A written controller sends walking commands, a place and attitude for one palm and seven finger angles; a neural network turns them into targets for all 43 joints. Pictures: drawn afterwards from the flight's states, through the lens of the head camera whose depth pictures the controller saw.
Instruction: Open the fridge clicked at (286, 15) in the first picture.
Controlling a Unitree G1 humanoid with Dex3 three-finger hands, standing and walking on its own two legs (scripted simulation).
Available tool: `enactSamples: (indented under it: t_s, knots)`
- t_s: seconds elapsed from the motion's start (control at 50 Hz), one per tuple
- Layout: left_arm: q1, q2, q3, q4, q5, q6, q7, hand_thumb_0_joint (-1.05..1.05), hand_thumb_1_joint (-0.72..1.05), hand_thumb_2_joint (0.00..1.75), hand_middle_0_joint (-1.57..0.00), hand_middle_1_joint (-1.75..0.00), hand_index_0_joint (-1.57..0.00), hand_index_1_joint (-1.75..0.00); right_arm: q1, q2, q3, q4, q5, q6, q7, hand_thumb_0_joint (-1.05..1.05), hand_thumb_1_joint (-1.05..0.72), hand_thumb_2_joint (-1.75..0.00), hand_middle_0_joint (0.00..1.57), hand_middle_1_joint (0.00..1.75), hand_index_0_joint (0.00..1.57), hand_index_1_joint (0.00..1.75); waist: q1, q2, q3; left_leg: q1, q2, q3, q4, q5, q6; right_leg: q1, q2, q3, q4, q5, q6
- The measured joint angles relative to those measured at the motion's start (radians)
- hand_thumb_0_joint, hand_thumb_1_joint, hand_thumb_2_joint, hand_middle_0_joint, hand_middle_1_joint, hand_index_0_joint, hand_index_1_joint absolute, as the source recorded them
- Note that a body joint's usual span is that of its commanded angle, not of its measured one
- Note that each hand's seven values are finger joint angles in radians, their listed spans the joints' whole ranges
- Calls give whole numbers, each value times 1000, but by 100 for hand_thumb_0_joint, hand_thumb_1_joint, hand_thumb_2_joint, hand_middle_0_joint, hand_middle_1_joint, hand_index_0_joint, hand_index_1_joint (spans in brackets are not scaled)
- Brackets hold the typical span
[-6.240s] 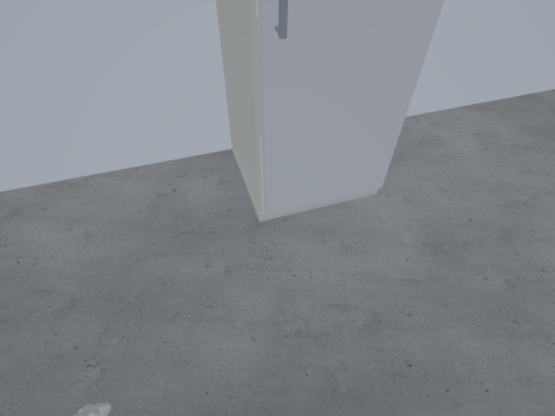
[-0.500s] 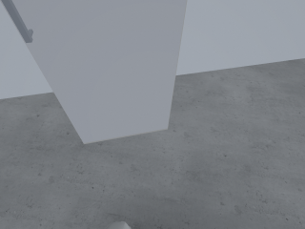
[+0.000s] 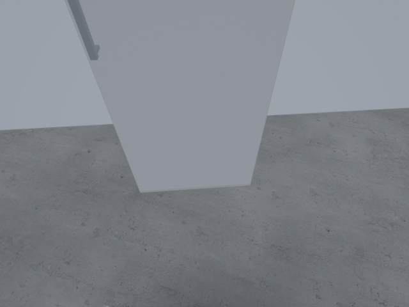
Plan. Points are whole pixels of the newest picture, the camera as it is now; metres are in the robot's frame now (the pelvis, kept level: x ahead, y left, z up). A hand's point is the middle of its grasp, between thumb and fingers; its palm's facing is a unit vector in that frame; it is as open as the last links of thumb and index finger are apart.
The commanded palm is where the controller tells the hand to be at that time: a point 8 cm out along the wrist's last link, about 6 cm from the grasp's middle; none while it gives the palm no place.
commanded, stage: take the last steps up to it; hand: left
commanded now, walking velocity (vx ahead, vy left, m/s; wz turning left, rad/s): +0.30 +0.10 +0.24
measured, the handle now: out of the picture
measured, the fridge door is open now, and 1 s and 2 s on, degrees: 0 0 0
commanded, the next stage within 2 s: come to a stop and stand still in 1.04 s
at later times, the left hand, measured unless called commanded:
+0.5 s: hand out of the picture -0.09 +0.19 -0.16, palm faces +0.26 -0.94 -0.20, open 7.4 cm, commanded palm none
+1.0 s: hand (97, 237) +0.30 +0.29 -0.15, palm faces +0.06 -0.98 -0.20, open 7.4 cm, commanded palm none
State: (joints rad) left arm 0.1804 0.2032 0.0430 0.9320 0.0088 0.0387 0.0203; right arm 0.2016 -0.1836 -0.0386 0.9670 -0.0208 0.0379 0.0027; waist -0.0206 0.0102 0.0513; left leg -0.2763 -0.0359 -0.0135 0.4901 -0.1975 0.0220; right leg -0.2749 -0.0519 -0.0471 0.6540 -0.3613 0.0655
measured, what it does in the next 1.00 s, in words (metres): walks ahead: right foot, then left foot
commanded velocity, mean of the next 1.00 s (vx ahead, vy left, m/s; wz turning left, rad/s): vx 0.28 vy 0.03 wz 0.02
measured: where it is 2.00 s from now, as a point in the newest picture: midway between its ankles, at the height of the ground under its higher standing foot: (187, 305)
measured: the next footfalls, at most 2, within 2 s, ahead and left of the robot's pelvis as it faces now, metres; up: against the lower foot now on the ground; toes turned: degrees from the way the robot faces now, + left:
right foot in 0.02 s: +0.03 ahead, -0.12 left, +0.00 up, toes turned -3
left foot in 0.54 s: +0.11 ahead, +0.20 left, +0.00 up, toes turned +15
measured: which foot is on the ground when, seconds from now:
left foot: down 0.00-0.02, up 0.04-0.52, down 0.54-1.00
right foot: up 0.00-0.00, down 0.02-0.54, up 0.56-1.00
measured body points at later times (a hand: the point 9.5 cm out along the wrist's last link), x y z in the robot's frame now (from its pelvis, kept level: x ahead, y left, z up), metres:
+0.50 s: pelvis +0.04 +0.05 +0.01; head +0.05 +0.05 +0.46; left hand -0.10 +0.25 -0.14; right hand +0.16 -0.19 -0.14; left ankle +0.07 +0.19 -0.72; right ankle -0.01 -0.12 -0.74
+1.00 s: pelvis +0.19 +0.11 +0.00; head +0.21 +0.10 +0.45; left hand +0.30 +0.35 -0.14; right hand +0.12 -0.11 -0.16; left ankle +0.07 +0.19 -0.74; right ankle +0.31 +0.00 -0.71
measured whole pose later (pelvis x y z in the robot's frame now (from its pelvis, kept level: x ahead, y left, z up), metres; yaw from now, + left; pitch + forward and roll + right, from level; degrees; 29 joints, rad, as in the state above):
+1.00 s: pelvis +0.19 +0.11 +0.00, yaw +5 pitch -1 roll +1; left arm 0.10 0.18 0.06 0.98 0.02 0.00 -0.01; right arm 0.43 -0.13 -0.03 1.15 -0.03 -0.05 -0.02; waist -0.05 -0.01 0.06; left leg 0.04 0.00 0.19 0.35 -0.37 0.02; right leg -0.47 -0.09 -0.10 0.68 -0.22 0.00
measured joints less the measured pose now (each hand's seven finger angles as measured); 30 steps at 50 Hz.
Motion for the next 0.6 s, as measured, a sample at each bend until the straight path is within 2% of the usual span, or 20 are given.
enactSamples:
  t_s: [0.02, 0.04, 0.08, 0.12, 0.16, 0.24, 0.36, 0.42, 0.5, 0.52, 0.54, 0.56, 0.6]
  knots:
    - [4, -4, -4, -3, 1, -10, 1, 0, 90, 89, -20, -30, -20, -29, 8, -1, -3, 5, 3, 0, 1, 1, -90, -90, 20, 30, 20, 30, 1, -1, -6, -14, -5, -3, 22, -7, -8, 35, 1, -3, -82, 48, -13]
    - [4, -18, -7, 4, 5, -20, 4, 0, 90, 89, -20, -30, -20, -29, 11, -9, -8, 13, 8, 2, 1, 1, -90, -90, 20, 30, 20, 30, 2, 17, -4, -29, 2, -12, 56, -34, -14, 45, 11, -13, -101, 63, -45]
    - [19, -40, -16, 9, 9, -29, 2, 0, 90, 89, -20, -30, -20, -29, 28, -20, -18, 26, 5, 17, 2, 1, -90, -90, 20, 30, 20, 30, 1, 35, -15, -74, -2, -25, 195, -176, -29, 54, 11, -35, -100, 58, -78]
    - [49, -55, -19, 15, 11, -38, -1, 0, 90, 89, -21, -30, -20, -29, 44, -29, -25, 41, -2, 31, 10, 1, -90, -90, 20, 30, 20, 30, 11, 31, -33, -126, -1, -15, 375, -211, -36, 74, 0, -42, -132, 64, -84]
    - [80, -61, -14, 28, 11, -48, 2, 0, 91, 89, -21, -30, -20, -30, 57, -40, -33, 52, -8, 31, 19, 1, -90, -90, 20, 30, 20, 30, 16, 29, -43, -165, 17, -4, 509, -162, -47, 101, -7, -50, -179, 85, -80]
    - [139, -54, -9, 62, 13, -70, 0, 0, 92, 89, -21, -30, -20, -30, 81, -55, -43, 65, -13, 23, 29, 1, -90, -90, 20, 30, 20, 30, 21, 21, -55, -202, 67, 11, 601, -73, -68, 146, -23, -76, -249, 111, -75]
    - [233, -55, -10, 121, 22, -86, -3, 0, 91, 89, -21, -30, -20, -30, 71, -66, -42, 78, -12, 25, 37, 1, -91, -90, 20, 30, 20, 30, 53, 9, -58, -205, 120, 35, 507, -38, -76, 190, -53, -106, -302, 116, -49]
    - [274, -53, -10, 153, 28, -85, -6, 0, 91, 89, -21, -30, -20, -30, 44, -59, -34, 71, -8, 18, 41, 1, -91, -90, 20, 30, 20, 30, 72, -3, -53, -176, 126, 63, 370, -58, -67, 207, -72, -114, -311, 107, -27]
    - [315, -45, -5, 190, 29, -73, -8, 0, 90, 89, -21, -30, -20, -29, -2, -39, -18, 47, -1, -11, 43, 1, -91, -90, 20, 30, 20, 30, 99, -23, -42, -88, 112, 110, 148, -80, -44, 211, -101, -117, -262, 59, 12]
    - [327, -44, -3, 198, 28, -68, -8, 0, 90, 89, -21, -30, -20, -30, -11, -35, -12, 38, 1, -25, 42, 1, -91, -90, 20, 30, 20, 30, 101, -24, -41, -49, 107, 125, 83, -77, -41, 204, -106, -115, -226, 33, 21]
    - [338, -45, -3, 204, 25, -62, -10, 0, 90, 89, -21, -30, -20, -30, -19, -33, -9, 28, 0, -43, 38, 1, -91, -90, 20, 30, 20, 30, 98, -20, -42, -22, 106, 128, 37, -70, -31, 182, -110, -110, -162, -6, 10]
    - [332, -40, -2, 215, 22, -50, -10, 0, 90, 89, -21, -30, -20, -29, -33, -17, -8, 25, -1, -58, 30, 1, -91, -90, 20, 30, 20, 30, 92, -38, -31, -29, 94, 136, 67, -62, -18, 143, -121, -85, -54, -70, -5]
    - [309, -33, -2, 227, 21, -26, -10, 0, 90, 89, -21, -30, -20, -29, -40, 12, 2, 19, -2, -78, 17, 1, -91, -90, 20, 30, 20, 30, 87, -54, -20, -15, 87, 158, 103, -85, 2, 36, -103, -33, 200, -140, -36]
